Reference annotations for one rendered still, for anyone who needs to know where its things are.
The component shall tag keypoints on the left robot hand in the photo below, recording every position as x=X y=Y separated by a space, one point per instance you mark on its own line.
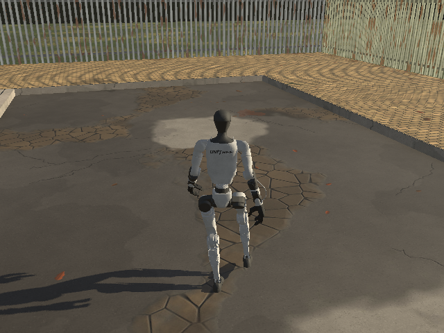
x=190 y=189

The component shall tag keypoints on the left robot upper arm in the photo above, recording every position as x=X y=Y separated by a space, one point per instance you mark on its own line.
x=197 y=156

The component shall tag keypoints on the robot left foot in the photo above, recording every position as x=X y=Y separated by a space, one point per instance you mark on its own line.
x=217 y=286

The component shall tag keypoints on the right robot upper arm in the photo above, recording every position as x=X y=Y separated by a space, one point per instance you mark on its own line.
x=246 y=159

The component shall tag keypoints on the right robot forearm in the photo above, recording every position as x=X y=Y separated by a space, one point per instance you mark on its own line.
x=254 y=189

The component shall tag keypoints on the robot left thigh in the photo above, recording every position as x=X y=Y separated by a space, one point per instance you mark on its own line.
x=208 y=215

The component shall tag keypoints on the left robot forearm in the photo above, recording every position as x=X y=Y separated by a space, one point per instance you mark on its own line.
x=192 y=179

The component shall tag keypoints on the right robot hand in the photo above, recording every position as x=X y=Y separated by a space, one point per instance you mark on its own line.
x=261 y=211

